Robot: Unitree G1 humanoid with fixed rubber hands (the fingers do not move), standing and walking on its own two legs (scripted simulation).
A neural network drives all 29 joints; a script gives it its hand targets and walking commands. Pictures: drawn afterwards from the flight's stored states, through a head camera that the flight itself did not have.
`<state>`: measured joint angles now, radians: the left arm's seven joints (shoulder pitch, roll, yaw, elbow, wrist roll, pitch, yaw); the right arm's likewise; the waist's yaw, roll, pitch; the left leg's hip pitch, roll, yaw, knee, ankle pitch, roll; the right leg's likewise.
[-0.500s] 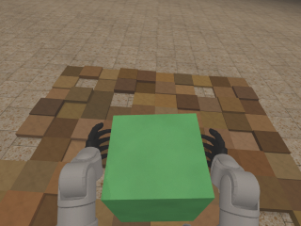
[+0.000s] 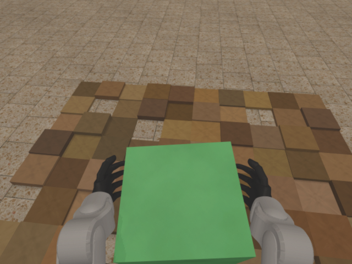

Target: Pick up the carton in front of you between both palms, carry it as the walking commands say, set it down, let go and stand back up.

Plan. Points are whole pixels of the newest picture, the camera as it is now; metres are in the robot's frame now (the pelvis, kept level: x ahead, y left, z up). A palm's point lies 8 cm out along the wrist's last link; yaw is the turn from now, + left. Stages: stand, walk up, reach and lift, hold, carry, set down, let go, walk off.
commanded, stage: carry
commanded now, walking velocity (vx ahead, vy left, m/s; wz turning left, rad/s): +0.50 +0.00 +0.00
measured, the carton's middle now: (182, 212) +0.23 +0.00 +0.01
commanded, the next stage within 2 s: none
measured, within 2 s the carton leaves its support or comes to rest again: neither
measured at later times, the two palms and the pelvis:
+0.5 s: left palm (122, 77) +0.64 +0.21 +0.08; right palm (216, 82) +0.61 -0.09 +0.09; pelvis +0.32 +0.07 -0.01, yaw -3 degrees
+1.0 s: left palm (149, 33) +0.98 +0.17 +0.08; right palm (218, 35) +0.99 -0.14 +0.07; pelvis +0.66 +0.01 -0.02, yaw +0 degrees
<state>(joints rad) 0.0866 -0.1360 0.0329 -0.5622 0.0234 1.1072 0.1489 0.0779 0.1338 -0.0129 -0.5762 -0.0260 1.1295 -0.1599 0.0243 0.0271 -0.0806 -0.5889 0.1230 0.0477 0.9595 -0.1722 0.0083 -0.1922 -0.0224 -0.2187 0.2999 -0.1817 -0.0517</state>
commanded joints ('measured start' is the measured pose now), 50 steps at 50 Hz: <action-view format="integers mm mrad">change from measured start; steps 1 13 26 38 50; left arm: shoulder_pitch -305 -519 -862 -953 -1029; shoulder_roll -658 -441 -658 -589 -686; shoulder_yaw -561 -450 -422 -341 -415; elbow -101 17 301 301 244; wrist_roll -213 -171 -116 -156 -210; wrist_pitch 12 45 -79 -26 -67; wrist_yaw -58 52 53 64 14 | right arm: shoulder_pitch -271 -434 -839 -949 -976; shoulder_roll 676 440 601 571 666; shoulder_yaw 534 384 369 354 346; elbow -70 54 277 256 290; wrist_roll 147 150 152 179 118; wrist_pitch -8 14 -117 -67 -76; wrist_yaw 37 -42 -18 -53 -46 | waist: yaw -25 -66 -61 -89 14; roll -143 -43 76 90 -117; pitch -115 -172 -250 -118 -344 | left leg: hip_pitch -105 544 675 751 -72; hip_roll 30 -86 155 95 -62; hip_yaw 19 131 -101 23 -17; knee -92 -463 -732 -656 215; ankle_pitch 117 -28 175 549 -118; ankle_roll -19 35 162 135 13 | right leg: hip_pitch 188 52 -554 -404 344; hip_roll -242 -129 -100 -13 -231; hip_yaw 181 -12 169 80 346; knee -178 440 750 180 27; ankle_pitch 102 303 50 204 356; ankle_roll -96 28 38 -4 -95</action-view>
